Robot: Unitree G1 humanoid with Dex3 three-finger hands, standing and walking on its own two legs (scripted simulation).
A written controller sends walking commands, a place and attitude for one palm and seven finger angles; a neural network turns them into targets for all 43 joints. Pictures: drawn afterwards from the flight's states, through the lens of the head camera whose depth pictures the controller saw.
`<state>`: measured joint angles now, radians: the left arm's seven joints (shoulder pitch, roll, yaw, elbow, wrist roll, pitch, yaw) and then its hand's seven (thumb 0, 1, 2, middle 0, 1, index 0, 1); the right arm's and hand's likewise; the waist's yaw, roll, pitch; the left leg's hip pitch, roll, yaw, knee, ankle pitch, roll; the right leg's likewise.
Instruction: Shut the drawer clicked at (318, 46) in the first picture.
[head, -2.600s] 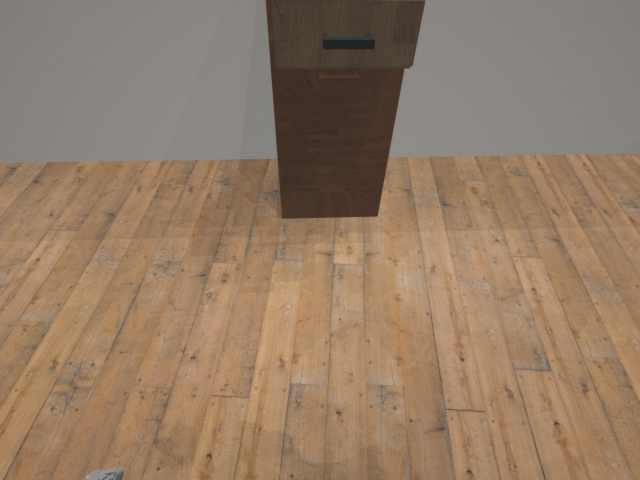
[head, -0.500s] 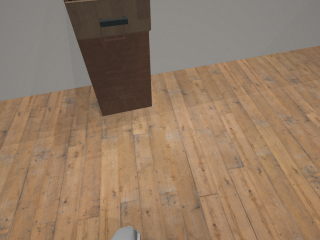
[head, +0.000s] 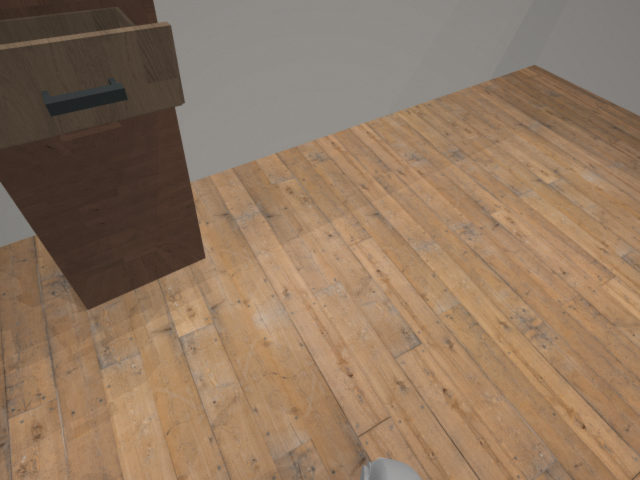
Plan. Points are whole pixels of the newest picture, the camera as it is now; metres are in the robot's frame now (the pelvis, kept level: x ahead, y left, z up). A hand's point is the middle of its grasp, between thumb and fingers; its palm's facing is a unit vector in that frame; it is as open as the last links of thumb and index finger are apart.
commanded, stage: walk to a spot facing it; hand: left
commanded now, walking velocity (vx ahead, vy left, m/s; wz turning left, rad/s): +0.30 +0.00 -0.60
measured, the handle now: (83, 93) +0.70 +0.51 +0.07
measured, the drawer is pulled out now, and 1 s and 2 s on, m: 0.17 0.17 0.17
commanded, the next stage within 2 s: turn to face it in 0.50 s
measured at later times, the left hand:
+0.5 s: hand (275, 355) +0.35 +0.09 -0.18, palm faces -0.31 -0.93 -0.18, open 7.3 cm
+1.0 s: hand (241, 333) +0.39 +0.16 -0.19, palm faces -0.21 -0.96 -0.16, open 7.4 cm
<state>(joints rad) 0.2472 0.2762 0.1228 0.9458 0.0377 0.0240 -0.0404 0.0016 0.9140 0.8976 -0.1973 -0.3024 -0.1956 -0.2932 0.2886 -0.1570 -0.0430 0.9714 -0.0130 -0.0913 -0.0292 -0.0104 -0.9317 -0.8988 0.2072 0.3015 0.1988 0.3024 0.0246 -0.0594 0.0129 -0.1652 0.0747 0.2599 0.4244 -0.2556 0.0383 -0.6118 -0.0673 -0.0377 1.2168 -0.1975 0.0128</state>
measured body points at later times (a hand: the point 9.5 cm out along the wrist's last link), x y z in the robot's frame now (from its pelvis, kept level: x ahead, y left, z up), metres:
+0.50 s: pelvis +0.19 -0.05 -0.02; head +0.23 -0.06 +0.43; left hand +0.36 +0.14 -0.16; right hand +0.11 -0.27 -0.17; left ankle +0.18 +0.11 -0.65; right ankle +0.22 -0.12 -0.74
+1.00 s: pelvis +0.31 -0.01 +0.00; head +0.33 +0.02 +0.45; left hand +0.40 +0.21 -0.17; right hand +0.32 -0.25 -0.14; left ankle +0.38 +0.05 -0.74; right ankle +0.22 -0.14 -0.68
